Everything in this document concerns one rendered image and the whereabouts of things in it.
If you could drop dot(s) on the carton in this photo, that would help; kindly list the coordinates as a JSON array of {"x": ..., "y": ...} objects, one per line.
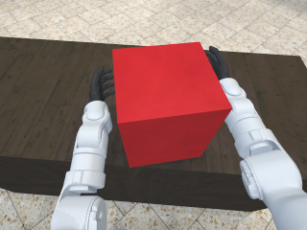
[{"x": 169, "y": 102}]

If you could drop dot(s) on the robot left hand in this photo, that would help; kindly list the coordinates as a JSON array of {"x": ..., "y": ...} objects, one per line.
[{"x": 96, "y": 90}]

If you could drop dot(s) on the robot right upper arm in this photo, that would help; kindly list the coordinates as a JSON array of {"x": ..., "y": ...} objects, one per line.
[{"x": 271, "y": 177}]

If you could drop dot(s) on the right robot forearm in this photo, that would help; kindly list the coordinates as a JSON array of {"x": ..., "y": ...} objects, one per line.
[{"x": 249, "y": 132}]

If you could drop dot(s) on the robot left upper arm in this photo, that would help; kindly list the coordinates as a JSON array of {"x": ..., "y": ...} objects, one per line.
[{"x": 80, "y": 212}]

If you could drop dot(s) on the robot right hand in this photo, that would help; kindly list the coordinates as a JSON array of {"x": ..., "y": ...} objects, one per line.
[{"x": 218, "y": 63}]

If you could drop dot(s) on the pedestal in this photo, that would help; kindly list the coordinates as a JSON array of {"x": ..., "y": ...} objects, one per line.
[{"x": 44, "y": 88}]

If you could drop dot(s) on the left robot forearm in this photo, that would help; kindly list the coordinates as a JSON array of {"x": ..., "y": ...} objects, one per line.
[{"x": 86, "y": 173}]

